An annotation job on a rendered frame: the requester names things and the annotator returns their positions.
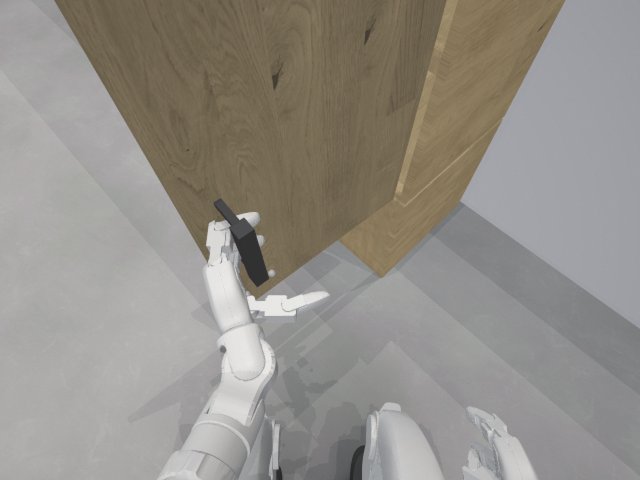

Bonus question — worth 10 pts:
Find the robot left hand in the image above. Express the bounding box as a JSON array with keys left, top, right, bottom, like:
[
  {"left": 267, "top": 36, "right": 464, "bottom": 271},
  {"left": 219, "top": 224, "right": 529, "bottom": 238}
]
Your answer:
[{"left": 203, "top": 212, "right": 330, "bottom": 335}]

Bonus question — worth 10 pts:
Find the cupboard door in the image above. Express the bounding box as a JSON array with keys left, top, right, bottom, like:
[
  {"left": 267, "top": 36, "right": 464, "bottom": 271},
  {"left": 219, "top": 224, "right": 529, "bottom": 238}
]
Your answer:
[{"left": 54, "top": 0, "right": 447, "bottom": 300}]

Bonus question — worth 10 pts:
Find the robot right hand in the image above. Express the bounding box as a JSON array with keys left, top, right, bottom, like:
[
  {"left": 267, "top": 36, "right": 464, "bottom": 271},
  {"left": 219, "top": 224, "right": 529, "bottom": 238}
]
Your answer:
[{"left": 462, "top": 406, "right": 539, "bottom": 480}]

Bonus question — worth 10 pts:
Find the left robot thigh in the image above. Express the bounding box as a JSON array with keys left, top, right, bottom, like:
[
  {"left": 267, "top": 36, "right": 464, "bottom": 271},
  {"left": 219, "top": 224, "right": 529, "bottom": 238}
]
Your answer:
[{"left": 238, "top": 417, "right": 281, "bottom": 480}]

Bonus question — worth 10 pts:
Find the robot left forearm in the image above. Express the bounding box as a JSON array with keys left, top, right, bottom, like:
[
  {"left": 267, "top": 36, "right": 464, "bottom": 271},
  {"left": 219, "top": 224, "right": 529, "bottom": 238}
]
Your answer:
[{"left": 156, "top": 323, "right": 278, "bottom": 480}]

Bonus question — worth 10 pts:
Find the handle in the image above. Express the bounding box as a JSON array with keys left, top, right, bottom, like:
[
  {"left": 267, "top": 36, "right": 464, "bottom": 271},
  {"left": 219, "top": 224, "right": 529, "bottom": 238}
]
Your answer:
[{"left": 213, "top": 198, "right": 269, "bottom": 287}]

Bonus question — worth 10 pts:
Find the right robot shin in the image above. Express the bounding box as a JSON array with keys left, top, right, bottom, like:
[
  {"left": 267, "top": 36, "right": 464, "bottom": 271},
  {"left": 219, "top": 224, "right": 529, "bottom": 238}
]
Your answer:
[{"left": 362, "top": 403, "right": 401, "bottom": 480}]

